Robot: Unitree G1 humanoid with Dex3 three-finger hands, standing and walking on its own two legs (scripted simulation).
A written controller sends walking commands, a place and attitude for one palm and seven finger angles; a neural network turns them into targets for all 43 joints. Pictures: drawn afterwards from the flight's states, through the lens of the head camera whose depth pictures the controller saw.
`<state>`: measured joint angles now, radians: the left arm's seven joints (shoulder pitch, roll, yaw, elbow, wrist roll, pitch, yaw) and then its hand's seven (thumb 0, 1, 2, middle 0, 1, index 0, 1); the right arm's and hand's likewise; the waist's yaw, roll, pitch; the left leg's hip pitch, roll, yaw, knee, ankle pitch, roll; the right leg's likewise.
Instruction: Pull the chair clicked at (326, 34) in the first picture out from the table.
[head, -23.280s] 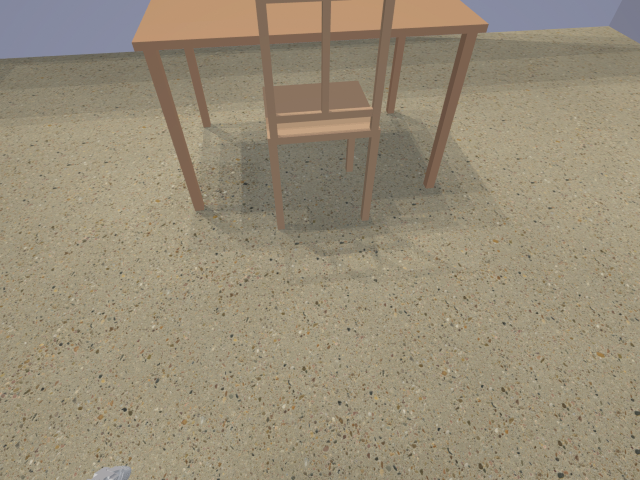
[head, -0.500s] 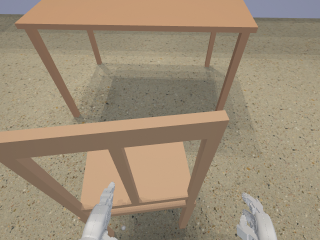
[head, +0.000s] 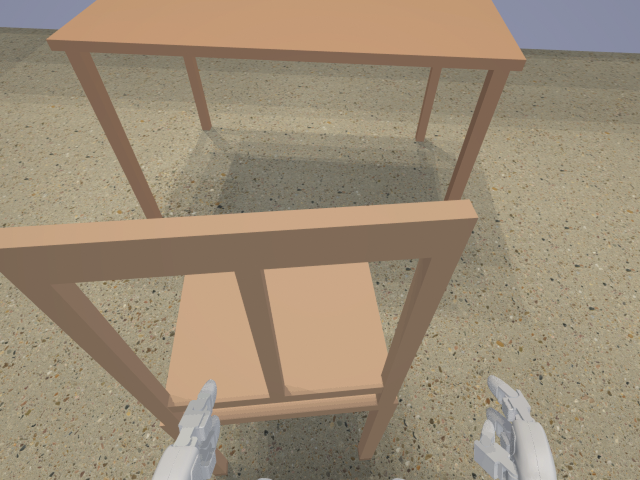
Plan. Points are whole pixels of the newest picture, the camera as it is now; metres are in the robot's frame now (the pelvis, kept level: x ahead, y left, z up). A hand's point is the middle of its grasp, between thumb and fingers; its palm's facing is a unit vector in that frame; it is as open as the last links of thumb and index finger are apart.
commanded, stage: draw the hand back to the body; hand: left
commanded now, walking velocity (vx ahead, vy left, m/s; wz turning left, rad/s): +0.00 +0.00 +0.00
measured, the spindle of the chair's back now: (266, 343) +0.29 +0.08 +0.02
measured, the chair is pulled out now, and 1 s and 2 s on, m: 0.61 0.61 0.61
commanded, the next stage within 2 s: step back with the hand held close in 1.48 s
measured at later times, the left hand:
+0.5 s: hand (148, 434) +0.16 +0.16 +0.11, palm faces +0.11 -0.96 -0.26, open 17.0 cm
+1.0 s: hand (85, 401) +0.17 +0.21 +0.15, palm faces +0.21 -0.85 -0.48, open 9.6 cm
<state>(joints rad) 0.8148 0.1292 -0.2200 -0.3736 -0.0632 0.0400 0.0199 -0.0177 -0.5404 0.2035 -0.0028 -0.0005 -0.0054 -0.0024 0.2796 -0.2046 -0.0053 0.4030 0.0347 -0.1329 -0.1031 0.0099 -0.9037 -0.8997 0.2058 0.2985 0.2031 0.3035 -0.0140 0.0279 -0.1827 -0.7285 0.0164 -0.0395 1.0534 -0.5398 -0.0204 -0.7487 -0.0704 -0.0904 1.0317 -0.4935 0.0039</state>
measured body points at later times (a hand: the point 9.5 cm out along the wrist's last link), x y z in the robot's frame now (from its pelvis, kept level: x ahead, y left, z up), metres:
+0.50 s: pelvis +0.00 -0.01 +0.01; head +0.01 -0.03 +0.46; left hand +0.15 +0.21 +0.13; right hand +0.18 -0.23 -0.06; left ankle -0.01 +0.13 -0.67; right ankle +0.01 -0.12 -0.67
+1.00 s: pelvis +0.02 -0.02 +0.06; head +0.02 -0.06 +0.51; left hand +0.16 +0.25 +0.18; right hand +0.23 -0.23 -0.02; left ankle -0.01 +0.13 -0.67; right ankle +0.01 -0.12 -0.67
